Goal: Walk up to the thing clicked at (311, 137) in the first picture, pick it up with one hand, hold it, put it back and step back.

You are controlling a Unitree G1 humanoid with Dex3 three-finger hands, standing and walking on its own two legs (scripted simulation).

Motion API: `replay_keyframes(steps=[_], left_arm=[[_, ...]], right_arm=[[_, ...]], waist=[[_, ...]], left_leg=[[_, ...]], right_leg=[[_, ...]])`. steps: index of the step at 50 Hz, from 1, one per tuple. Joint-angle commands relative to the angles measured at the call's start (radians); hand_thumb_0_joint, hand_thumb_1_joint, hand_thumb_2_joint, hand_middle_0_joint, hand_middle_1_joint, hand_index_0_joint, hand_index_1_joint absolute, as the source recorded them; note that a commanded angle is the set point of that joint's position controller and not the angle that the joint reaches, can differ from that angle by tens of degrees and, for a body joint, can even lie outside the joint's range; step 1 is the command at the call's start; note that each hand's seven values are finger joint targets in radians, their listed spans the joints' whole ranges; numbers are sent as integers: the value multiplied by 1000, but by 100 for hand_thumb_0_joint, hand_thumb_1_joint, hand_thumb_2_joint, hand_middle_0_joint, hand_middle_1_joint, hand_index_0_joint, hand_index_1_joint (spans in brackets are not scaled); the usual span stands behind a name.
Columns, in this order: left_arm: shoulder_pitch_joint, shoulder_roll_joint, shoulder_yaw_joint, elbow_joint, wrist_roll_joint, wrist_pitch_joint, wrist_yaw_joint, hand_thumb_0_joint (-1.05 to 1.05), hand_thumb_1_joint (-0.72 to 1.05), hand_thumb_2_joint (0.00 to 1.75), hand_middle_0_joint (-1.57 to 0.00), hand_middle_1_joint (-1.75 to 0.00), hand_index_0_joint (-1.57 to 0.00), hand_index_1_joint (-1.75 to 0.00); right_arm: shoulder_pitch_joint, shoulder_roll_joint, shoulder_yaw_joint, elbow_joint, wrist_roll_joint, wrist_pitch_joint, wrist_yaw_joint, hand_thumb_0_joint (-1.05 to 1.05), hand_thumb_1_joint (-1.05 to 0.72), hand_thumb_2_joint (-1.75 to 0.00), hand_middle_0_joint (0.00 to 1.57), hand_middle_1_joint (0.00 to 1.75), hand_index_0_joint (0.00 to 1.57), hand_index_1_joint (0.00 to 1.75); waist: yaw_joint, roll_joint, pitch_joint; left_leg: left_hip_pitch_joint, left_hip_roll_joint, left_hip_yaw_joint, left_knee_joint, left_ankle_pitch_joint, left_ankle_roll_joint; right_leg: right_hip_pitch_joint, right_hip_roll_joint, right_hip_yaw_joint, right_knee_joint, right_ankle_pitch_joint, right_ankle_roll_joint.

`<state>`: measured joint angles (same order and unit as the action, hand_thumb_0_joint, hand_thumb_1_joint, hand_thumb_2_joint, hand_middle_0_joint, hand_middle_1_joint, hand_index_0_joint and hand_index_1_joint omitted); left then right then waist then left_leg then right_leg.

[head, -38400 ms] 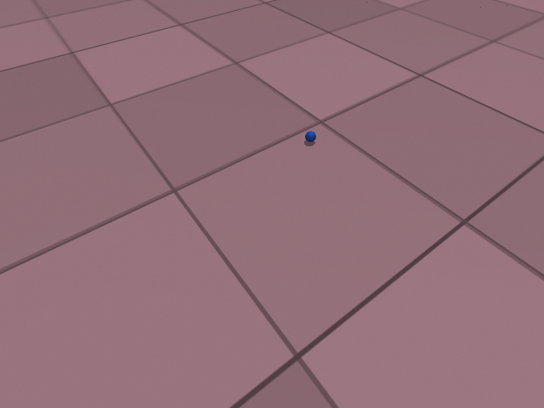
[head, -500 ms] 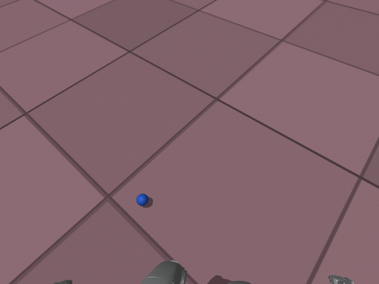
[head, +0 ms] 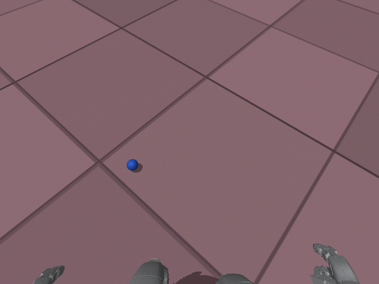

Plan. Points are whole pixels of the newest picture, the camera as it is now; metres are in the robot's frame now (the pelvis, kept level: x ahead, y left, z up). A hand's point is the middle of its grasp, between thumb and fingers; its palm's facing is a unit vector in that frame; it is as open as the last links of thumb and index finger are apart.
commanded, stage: step back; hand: left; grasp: from above
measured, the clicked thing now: (132, 164) +0.74 +0.33 -0.72
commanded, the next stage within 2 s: stand in 1.78 s
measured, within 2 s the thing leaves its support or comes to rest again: neither
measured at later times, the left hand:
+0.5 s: hand out of the picture -0.07 +0.26 -0.14, palm faces +0.07 -0.92 -0.38, open 7.4 cm
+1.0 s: hand out of the picture -0.25 +0.24 -0.14, palm faces +0.09 -0.91 -0.40, open 7.4 cm
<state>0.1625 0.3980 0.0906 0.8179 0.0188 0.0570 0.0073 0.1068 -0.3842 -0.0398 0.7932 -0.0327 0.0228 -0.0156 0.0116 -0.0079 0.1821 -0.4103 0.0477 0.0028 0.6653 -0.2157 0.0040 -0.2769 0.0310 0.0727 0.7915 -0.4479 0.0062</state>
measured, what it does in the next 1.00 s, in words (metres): walks backwards: right foot, then left foot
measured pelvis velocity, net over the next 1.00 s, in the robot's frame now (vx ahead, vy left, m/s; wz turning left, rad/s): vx -0.28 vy -0.04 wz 0.07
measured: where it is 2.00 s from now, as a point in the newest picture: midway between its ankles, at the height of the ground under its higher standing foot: outside the picture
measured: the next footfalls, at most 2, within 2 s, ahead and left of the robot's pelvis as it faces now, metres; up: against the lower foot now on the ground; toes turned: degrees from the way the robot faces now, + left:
right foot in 0.02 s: +0.01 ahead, -0.14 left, +0.00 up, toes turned +3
left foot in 0.34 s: -0.10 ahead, +0.10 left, +0.00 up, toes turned +3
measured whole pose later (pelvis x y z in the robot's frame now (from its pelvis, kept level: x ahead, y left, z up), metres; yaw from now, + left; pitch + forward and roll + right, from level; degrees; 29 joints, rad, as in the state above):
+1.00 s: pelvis -0.28 -0.04 +0.01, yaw +4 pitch -3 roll +1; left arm 0.24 0.40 0.07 0.96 0.03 0.01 -0.01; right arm 0.24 -0.38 -0.06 1.00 -0.04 0.00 0.02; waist 0.03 -0.02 0.08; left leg -0.26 -0.05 -0.02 0.59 -0.27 0.02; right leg -0.26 -0.04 0.02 0.72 -0.45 -0.02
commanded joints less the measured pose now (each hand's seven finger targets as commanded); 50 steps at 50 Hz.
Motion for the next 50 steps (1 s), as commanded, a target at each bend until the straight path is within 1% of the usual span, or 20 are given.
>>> replay_keyframes(steps=[1,3,6,15,17,18,19,21,24,28,31,33,34,35,37,42,45,46,48,50], left_arm=[[153,197,61,-13,22,-41,1,0,90,90,-20,-30,-20,-30],[41,383,98,-73,30,-40,1,0,90,90,-20,-30,-20,-30],[-133,240,57,-109,20,-44,18,0,90,90,-20,-30,-20,-30],[-37,231,40,-108,10,-9,21,0,90,90,-20,-30,-20,-30],[18,158,15,-116,-1,-3,12,0,90,90,-20,-30,-20,-30],[-69,193,33,-133,-7,-5,29,0,90,90,-20,-30,-20,-30],[-102,206,41,-119,6,-1,34,0,90,90,-20,-30,-20,-30],[-40,185,38,-76,-17,4,27,0,90,90,-20,-30,-20,-30],[41,184,39,-48,-7,0,16,0,90,90,-20,-30,-20,-30],[0,169,31,-52,4,-27,0,0,90,90,-20,-30,-20,-30],[139,151,30,44,9,-53,-1,0,90,90,-20,-30,-20,-30],[150,249,60,54,32,-70,7,0,90,90,-20,-30,-20,-30],[57,356,79,15,33,-66,8,0,90,90,-20,-30,-20,-30],[-23,355,78,-5,30,-72,8,0,90,90,-20,-30,-20,-30],[-95,265,52,-8,26,-87,15,0,90,90,-20,-30,-20,-30],[22,255,55,33,32,-95,1,0,90,90,-20,-30,-20,-30],[-10,258,39,32,22,-78,-8,0,90,90,-20,-30,-20,-30],[3,221,20,34,22,-73,-11,0,90,90,-20,-30,-20,-30],[-39,158,1,40,-5,-74,-13,0,90,90,-20,-30,-20,-30],[-22,214,21,52,-2,-74,-11,0,90,90,-20,-30,-20,-30]], right_arm=[[28,-241,-72,-63,19,9,-8,0,-90,-90,20,30,20,30],[-31,-199,-71,-83,20,12,-26,0,-90,-90,20,30,20,30],[81,-213,-71,-16,35,8,-19,0,-90,-90,20,30,20,30],[167,-172,-63,26,5,-14,-11,0,-90,-90,20,30,20,30],[156,-286,-94,19,-16,-18,-14,0,-90,-90,20,30,20,30],[108,-396,-108,-7,-5,-13,-3,0,-90,-90,20,30,20,30],[69,-375,-112,-12,-10,-21,-7,0,-90,-90,20,30,20,30],[10,-280,-73,-8,-16,-25,-19,0,-90,-90,20,30,20,30],[-13,-248,-67,-22,-8,-20,-21,0,-90,-90,20,30,20,30],[79,-264,-80,2,-12,-16,-16,0,-90,-90,20,30,20,30],[42,-280,-82,8,-6,9,-3,0,-90,-90,20,30,20,30],[71,-162,-43,-7,1,9,2,0,-90,-90,20,30,20,30],[-26,-179,-55,-24,2,6,-12,0,-90,-90,20,30,20,30],[-33,-233,-73,-10,5,6,-9,0,-90,-90,20,30,20,30],[27,-208,-64,43,20,-8,0,0,-90,-90,20,30,20,30],[10,-182,-52,58,0,-35,24,0,-90,-90,20,30,20,30],[76,-171,-63,102,1,-53,27,0,-90,-90,20,30,20,30],[102,-182,-73,118,-1,-60,21,0,-90,-90,20,30,20,30],[144,-287,-96,127,-5,-68,19,0,-90,-90,20,30,20,30],[124,-290,-94,109,-9,-76,21,0,-90,-90,20,30,20,30]], waist=[[18,96,-277],[61,-305,-175],[-45,-90,-114],[-6,-157,-234],[12,108,-246],[-43,261,-227],[-43,206,-189],[19,86,-190],[33,127,-191],[-38,167,-240],[21,186,-262],[14,-116,-203],[64,-210,-148],[36,-152,-55],[-18,-55,-43],[53,-162,-90],[5,-144,-103],[-8,-101,-127],[-40,152,-167],[-21,88,-98]], left_leg=[[-4,98,-174,-33,40,87],[-113,-135,-124,416,-412,-8],[-60,-165,-178,570,-256,-7],[151,-99,28,-230,-68,5],[308,190,-384,-309,129,113],[120,358,-546,-352,209,278],[28,377,-574,-362,214,318],[87,232,-317,-264,366,239],[138,209,-244,-217,363,235],[271,188,-251,-221,69,209],[165,150,-191,-163,-89,161],[-179,-26,-83,106,-283,39],[-114,-67,-149,209,-363,-4],[-60,-38,-208,320,-316,-16],[-86,-96,-173,351,-186,-13],[-43,-63,-73,72,-252,-26],[182,-87,10,-214,-175,-4],[287,-88,-18,-280,-133,12],[311,187,-509,-417,-499,154],[199,242,-547,-463,-557,227]], right_leg=[[190,-60,49,-348,162,-61],[-110,-458,531,-505,153,-316],[-153,-281,194,-382,382,-222],[106,-234,105,-153,527,-152],[-194,-75,8,57,153,-43],[-178,16,-21,246,-205,-13],[-142,18,88,404,-195,-18],[-172,58,137,517,-109,-32],[-159,34,70,434,-87,-3],[-109,-9,-18,15,-81,0],[115,14,-103,-398,62,-43],[229,-191,310,-489,-108,-103],[-95,-421,527,-568,-271,-247],[-234,-437,527,-581,-349,-268],[-121,-281,260,-477,-37,-192],[42,-254,206,-457,-133,-175],[-33,-248,154,-397,-66,-158],[-64,-210,102,-319,13,-130],[-230,-39,-78,-53,-83,-37],[-217,-75,-10,114,-91,-37]])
